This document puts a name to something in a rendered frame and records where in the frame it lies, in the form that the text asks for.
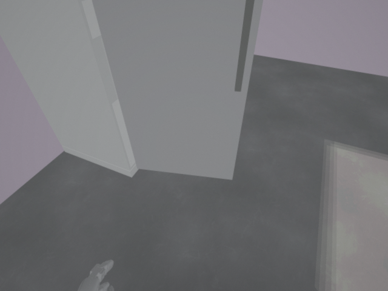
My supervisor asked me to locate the left robot hand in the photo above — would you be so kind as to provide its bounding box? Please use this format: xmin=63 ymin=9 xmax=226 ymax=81
xmin=78 ymin=259 xmax=114 ymax=291

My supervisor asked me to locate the fridge door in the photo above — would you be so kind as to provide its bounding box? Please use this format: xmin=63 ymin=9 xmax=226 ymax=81
xmin=92 ymin=0 xmax=263 ymax=180

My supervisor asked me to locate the handle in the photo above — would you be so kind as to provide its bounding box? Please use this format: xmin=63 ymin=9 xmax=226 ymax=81
xmin=235 ymin=0 xmax=255 ymax=92

